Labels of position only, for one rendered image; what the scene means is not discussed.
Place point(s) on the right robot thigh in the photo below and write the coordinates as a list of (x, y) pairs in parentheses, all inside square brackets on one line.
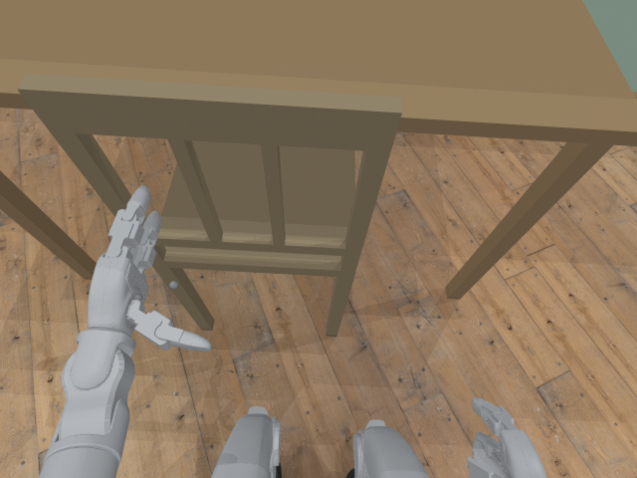
[(381, 452)]

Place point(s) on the left robot thigh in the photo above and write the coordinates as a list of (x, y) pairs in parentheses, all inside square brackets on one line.
[(252, 448)]

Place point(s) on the robot left hand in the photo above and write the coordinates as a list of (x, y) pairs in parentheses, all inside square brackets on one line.
[(119, 276)]

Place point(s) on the robot left forearm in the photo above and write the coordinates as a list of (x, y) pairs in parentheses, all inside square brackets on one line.
[(90, 435)]

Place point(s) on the chair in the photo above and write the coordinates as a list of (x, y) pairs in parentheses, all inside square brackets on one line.
[(264, 180)]

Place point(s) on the robot thigh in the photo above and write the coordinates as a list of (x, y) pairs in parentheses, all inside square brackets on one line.
[(252, 448), (381, 452)]

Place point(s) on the robot right hand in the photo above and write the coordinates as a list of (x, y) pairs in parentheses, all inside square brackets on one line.
[(515, 455)]

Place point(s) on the table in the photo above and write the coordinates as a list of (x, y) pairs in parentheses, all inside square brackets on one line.
[(520, 69)]

